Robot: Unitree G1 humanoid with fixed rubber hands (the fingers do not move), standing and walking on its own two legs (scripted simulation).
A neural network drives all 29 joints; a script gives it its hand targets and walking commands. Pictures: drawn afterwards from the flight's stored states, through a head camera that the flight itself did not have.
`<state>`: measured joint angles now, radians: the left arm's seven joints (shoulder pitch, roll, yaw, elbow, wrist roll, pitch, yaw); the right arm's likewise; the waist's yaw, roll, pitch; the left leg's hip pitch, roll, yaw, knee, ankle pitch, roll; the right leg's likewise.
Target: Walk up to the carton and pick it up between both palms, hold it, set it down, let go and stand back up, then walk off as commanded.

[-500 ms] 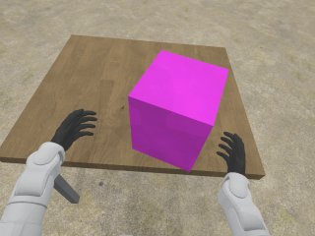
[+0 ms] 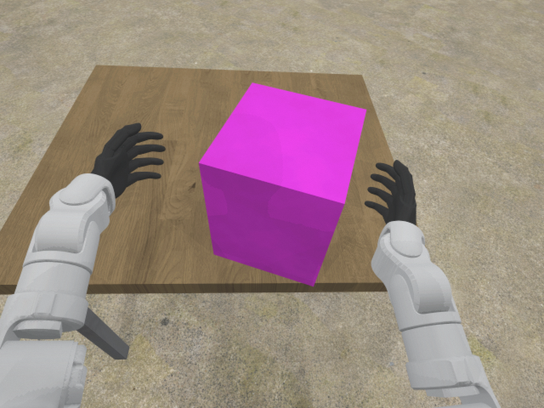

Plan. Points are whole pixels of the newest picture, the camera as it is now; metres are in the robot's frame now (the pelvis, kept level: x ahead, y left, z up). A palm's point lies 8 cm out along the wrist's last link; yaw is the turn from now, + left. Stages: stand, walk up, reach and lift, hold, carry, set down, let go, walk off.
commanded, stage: reach and lift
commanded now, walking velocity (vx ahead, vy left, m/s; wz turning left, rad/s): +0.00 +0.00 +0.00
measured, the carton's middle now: (283, 188) +0.46 -0.02 +0.02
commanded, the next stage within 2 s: none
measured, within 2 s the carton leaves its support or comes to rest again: neither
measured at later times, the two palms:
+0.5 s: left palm (136, 121) +0.47 +0.20 +0.16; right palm (406, 179) +0.38 -0.18 +0.14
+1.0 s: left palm (160, 81) +0.51 +0.16 +0.20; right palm (410, 142) +0.41 -0.19 +0.17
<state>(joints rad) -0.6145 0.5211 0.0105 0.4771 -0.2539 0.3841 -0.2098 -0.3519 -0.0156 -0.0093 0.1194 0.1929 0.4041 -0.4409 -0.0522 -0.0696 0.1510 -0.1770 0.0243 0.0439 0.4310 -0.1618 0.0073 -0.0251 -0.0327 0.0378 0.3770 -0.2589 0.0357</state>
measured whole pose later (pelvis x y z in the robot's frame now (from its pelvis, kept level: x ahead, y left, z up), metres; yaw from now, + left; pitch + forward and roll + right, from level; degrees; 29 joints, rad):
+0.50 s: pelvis +0.01 +0.00 +0.00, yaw +0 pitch -1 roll -1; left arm -0.91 0.53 0.01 0.75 -0.25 0.40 -0.18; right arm -0.62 -0.05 -0.01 0.34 0.24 0.42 -0.44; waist -0.13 -0.07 0.10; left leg -0.25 0.03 0.04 0.42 -0.16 0.01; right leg -0.10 -0.03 0.04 0.38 -0.25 0.04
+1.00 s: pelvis +0.01 +0.00 +0.00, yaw +0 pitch +4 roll -1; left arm -1.25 0.51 -0.07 1.27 -0.28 0.22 -0.13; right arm -0.95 -0.06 -0.01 0.80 0.26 0.29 -0.40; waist -0.20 -0.07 -0.03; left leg -0.36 0.03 0.04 0.42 -0.14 0.01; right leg -0.21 -0.03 0.03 0.38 -0.24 0.04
